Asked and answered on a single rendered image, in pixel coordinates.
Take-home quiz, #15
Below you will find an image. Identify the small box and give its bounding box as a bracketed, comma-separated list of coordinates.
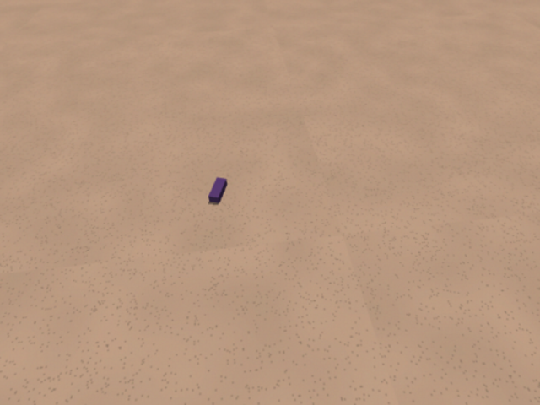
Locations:
[208, 177, 227, 203]

